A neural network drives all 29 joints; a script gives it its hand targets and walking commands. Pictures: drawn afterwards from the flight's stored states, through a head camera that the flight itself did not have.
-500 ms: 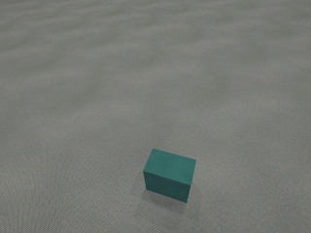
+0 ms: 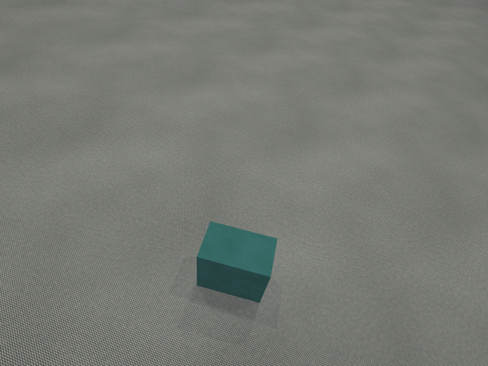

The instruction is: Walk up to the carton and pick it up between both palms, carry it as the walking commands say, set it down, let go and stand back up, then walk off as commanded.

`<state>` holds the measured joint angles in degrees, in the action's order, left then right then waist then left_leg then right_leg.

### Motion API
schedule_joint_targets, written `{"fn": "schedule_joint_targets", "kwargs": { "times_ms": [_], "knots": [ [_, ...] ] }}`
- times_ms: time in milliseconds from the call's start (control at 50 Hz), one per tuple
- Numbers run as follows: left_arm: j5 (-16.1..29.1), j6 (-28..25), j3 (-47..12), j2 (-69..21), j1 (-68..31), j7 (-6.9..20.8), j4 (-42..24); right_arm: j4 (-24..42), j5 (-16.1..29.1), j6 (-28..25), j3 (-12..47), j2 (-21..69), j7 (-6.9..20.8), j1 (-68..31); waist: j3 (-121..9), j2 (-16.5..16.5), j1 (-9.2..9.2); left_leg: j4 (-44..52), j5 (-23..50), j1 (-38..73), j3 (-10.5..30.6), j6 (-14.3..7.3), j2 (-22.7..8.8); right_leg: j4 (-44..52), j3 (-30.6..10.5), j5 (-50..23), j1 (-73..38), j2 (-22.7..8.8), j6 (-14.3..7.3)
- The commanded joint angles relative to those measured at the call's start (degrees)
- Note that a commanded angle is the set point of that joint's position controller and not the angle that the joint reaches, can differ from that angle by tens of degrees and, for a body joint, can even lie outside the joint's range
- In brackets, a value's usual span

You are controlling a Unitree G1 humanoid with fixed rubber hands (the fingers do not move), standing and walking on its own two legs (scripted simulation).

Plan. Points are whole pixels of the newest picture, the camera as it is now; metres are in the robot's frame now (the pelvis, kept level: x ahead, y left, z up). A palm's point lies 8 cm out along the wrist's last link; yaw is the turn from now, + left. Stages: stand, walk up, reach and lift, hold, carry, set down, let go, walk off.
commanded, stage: walk up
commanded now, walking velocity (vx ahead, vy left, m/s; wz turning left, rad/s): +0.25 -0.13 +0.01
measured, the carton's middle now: (235, 262) +0.65 -0.05 -0.66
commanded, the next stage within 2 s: none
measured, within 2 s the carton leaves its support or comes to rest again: neither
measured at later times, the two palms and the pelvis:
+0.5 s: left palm out of the picture +0.06 +0.19 -0.11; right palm out of the picture +0.08 -0.34 -0.17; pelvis +0.04 -0.08 -0.01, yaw +0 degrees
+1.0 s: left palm out of the picture +0.02 +0.25 -0.17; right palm out of the picture +0.06 -0.22 -0.12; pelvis +0.03 +0.01 -0.01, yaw +1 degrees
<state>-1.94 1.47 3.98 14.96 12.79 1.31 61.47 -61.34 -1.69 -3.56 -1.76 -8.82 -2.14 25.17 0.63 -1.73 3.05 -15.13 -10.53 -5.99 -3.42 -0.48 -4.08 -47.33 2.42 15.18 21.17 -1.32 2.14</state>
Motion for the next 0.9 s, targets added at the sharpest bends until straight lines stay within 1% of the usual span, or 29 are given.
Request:
{"fn": "schedule_joint_targets", "kwargs": {
  "times_ms": [0,60,120,140,160,180,200,220,240,260,300,340,360,380,420,480,560,620,640,680,720,740,760,780,800,820,840,860,880],
  "knots": [
    [0.2,-1.1,-0.3,-0.1,-4.7,0.3,-3.9,0.3,-0.3,-1.1,-1.6,-8.7,-0.1,6.8,3.4,12.4,1.1,5.7,1.2,8.1,13.6,-5.4,-13.8,2.6,-1.3,-1.0,14.4,-2.0,0.8],
    [0.6,-1.2,-0.8,-0.9,-7.1,0.4,-5.6,0.3,-0.6,-1.1,-1.4,-7.6,0.4,6.2,4.7,15.9,1.1,5.1,3.0,3.0,10.1,-5.7,-12.5,7.8,0.6,-1.2,10.2,-1.9,1.0],
    [0.8,-1.9,-1.8,-2.3,-8.0,0.5,-6.6,0.2,-0.5,-0.3,-1.2,-6.9,1.0,4.7,3.2,18.4,-0.01,1.8,1.4,-2.8,4.6,-4.5,-8.3,15.0,4.7,1.4,0.1,-0.2,0.9],
    [1.1,-2.1,-1.8,-2.4,-6.6,0.4,-6.1,-0.6,-0.3,0.2,-1.4,-7.0,1.2,5.4,3.1,18.5,-0.6,-1.0,4.4,-4.1,3.5,-4.3,-7.4,18.3,6.0,0.0,-4.0,0.5,0.8],
    [1.7,-2.8,-2.0,-2.7,-3.1,-0.4,-4.6,-0.7,0.2,0.7,-1.0,-5.8,1.1,4.2,2.2,14.5,-2.79,-6.2,18.2,-6.1,2.5,-3.1,-5.4,25.9,4.6,-13.2,-12.0,1.1,0.1],
    [1.6,-3.8,-1.3,0.7,1.4,-1.5,-3.5,-1.0,1.1,0.7,-1.6,-6.8,1.0,5.6,-0.3,9.3,-4.26,-10.9,19.7,-8.3,1.8,-0.4,-3.5,28.4,3.2,-27.2,-20.0,-2.3,0.0],
    [1.4,-4.7,-0.3,4.2,6.1,-2.0,-2.3,-0.7,1.5,0.6,-1.2,-5.2,1.0,6.1,-4.0,3.9,-6.01,-13.7,7.9,-13.9,1.3,2.0,-1.8,24.7,0.8,-41.6,-28.2,-7.6,-0.1],
    [0.4,-5.5,0.1,7.3,10.0,-1.9,-2.9,0.0,1.6,1.3,-0.6,-3.7,0.4,8.3,-8.9,-6.0,-7.12,-22.3,-22.0,-19.7,-0.8,4.4,-0.2,24.8,-11.4,-57.5,-34.3,-22.4,-1.4],
    [0.7,-4.5,0.9,12.3,10.4,-2.7,-2.4,-0.5,2.5,3.1,-1.9,-4.4,0.0,10.8,-11.0,-9.7,-6.06,-30.7,-26.5,-15.5,2.0,4.5,0.6,23.2,-16.0,-60.6,-27.8,-28.4,-7.3],
    [1.1,-3.4,0.8,11.3,7.0,-3.2,-2.4,0.0,1.8,4.3,-2.5,-6.8,0.0,9.2,-11.1,-9.8,-5.99,-36.5,-25.7,-16.5,3.0,4.0,-0.3,24.7,-17.4,-47.6,-26.7,-27.3,-10.4],
    [1.8,-2.3,0.3,8.2,2.7,-4.2,-4.8,1.7,0.2,5.4,-3.9,-7.9,1.3,5.0,-5.3,-7.2,-4.36,-44.9,-20.6,-21.2,5.0,3.7,0.0,27.6,-14.9,-37.3,-19.9,-24.0,-8.1],
    [1.8,-1.7,-0.1,5.7,1.4,-4.8,-4.9,2.6,-1.0,6.6,-4.1,-6.3,2.4,2.0,-1.5,-9.8,-3.03,-45.6,-13.1,-20.0,7.3,3.6,-1.2,30.1,-9.7,-31.6,-12.3,-20.3,-5.9],
    [1.5,-1.6,-0.5,4.1,0.4,-4.7,-5.5,2.8,-1.1,6.9,-4.0,-5.1,2.5,2.0,-1.3,-10.5,-2.7,-46.2,-11.1,-19.6,6.3,4.0,-0.3,30.7,-7.9,-28.0,-10.5,-18.5,-6.0],
    [1.1,-1.7,-0.7,3.1,0.5,-4.6,-5.9,3.0,-1.2,7.2,-4.2,-5.3,2.7,1.2,-1.3,-12.0,-2.78,-46.9,-9.7,-19.5,5.8,4.0,0.1,31.6,-7.9,-23.5,-9.0,-17.9,-6.4],
    [0.7,-1.9,-0.3,3.4,0.1,-4.5,-5.9,4.3,-1.3,7.7,-4.6,-6.2,2.8,-1.6,-0.8,-11.6,-3.03,-48.1,-7.9,-20.5,5.3,4.1,0.9,33.6,-8.4,-14.7,-6.9,-18.2,-7.9],
    [0.2,-1.9,0.5,5.3,1.6,-4.4,-5.6,6.4,-1.1,8.3,-4.6,-7.0,3.2,-5.2,0.7,-11.4,-3.3,-45.8,-5.9,-21.3,5.6,4.0,1.1,36.4,-10.5,-1.4,-4.0,-18.0,-8.1],
    [-0.3,-1.7,1.7,7.3,2.9,-4.5,-5.7,7.9,-0.6,8.2,-3.6,-5.9,3.5,-8.4,1.2,-12.6,-4.3,-37.6,-8.4,-20.8,3.3,5.1,1.8,37.0,-10.5,3.8,-4.7,-17.8,-8.7],
    [-0.2,-1.0,2.3,8.9,4.9,-4.5,-5.2,8.8,-0.2,8.0,-3.4,-6.6,3.2,-10.8,-0.4,-11.2,-5.67,-31.0,-11.3,-17.4,2.4,5.1,1.9,37.2,-12.5,6.2,-6.1,-19.1,-9.4],
    [-0.5,-0.6,2.7,9.8,3.8,-4.5,-5.1,9.2,-0.2,7.9,-3.1,-6.4,3.4,-10.9,0.0,-12.2,-5.05,-27.6,-11.5,-15.7,2.1,4.8,1.9,36.8,-11.4,6.1,-5.1,-18.4,-9.3],
    [-0.5,0.0,3.2,11.4,3.5,-4.4,-5.1,8.5,0.4,7.5,-3.2,-6.9,2.9,-8.9,-1.4,-10.5,-4.83,-18.3,-11.5,-10.7,1.5,3.2,1.9,35.6,-12.2,4.4,-5.1,-19.7,-9.3],
    [-0.1,0.3,2.5,9.8,1.9,-3.6,-5.3,5.9,0.4,6.3,-3.2,-6.5,2.1,-3.7,-0.9,-8.1,-2.01,-3.1,-2.9,-1.9,0.4,1.1,2.8,29.9,-7.7,0.3,-2.6,-15.6,-7.1],
    [0.0,0.1,1.7,6.8,3.5,-2.8,-5.0,4.9,0.1,5.4,-3.1,-7.4,1.7,-1.6,-2.1,-3.2,-1.66,3.2,-0.6,4.7,3.6,0.9,-0.1,23.8,-3.1,0.7,1.4,-11.8,-4.4],
    [-0.2,-0.1,-0.4,-0.4,5.6,-2.0,-5.5,5.3,0.1,4.7,-3.8,-11.6,1.3,-2.5,-1.1,13.9,-3.13,9.6,-10.0,6.6,18.0,1.2,-12.0,13.5,3.8,11.0,9.2,-5.2,-0.3],
    [0.7,0.6,-0.9,-3.0,8.0,-2.4,-2.6,7.1,0.1,4.0,-2.9,-14.1,1.4,-7.4,1.2,13.4,-4.16,10.2,-12.7,-3.7,23.1,-2.2,-17.7,9.9,1.3,13.1,8.1,-1.1,0.1],
    [1.3,1.6,-0.5,0.8,5.8,-2.4,-3.4,7.3,-0.5,3.5,-3.2,-13.7,1.7,-8.8,3.9,14.6,-2.71,11.0,-19.7,-14.1,22.4,-5.5,-17.1,7.8,-4.0,11.2,1.7,-3.3,-1.7],
    [2.0,1.8,-0.2,2.5,4.4,-1.6,-3.9,7.6,-0.2,2.6,-1.5,-8.7,1.8,-12.6,6.9,11.6,-4.52,9.9,-13.3,-13.2,17.3,-3.5,-11.1,6.6,-4.5,5.4,0.0,-3.1,-1.9],
    [1.9,1.9,0.1,1.8,6.0,-1.0,-2.7,7.6,0.4,1.8,-0.5,-6.8,1.3,-14.8,5.0,12.3,-6.6,6.5,2.1,-6.3,11.8,-1.7,-8.0,6.0,-3.8,3.9,2.2,-1.7,-2.3],
    [1.6,1.8,-0.1,1.3,8.0,-0.7,-1.4,7.9,0.7,1.2,-0.6,-7.6,1.1,-14.9,2.8,14.4,-7.07,3.6,13.8,-3.0,8.3,-1.1,-7.0,4.6,-3.1,2.9,2.9,-1.1,-2.1],
    [1.2,1.7,-0.1,1.3,8.6,-1.0,-0.7,7.6,1.1,0.8,-0.5,-7.4,0.9,-12.3,1.5,14.8,-5.86,2.3,19.2,-2.5,7.2,-1.2,-6.9,4.6,-2.8,2.7,0.6,-1.4,-2.0]
  ]
}}
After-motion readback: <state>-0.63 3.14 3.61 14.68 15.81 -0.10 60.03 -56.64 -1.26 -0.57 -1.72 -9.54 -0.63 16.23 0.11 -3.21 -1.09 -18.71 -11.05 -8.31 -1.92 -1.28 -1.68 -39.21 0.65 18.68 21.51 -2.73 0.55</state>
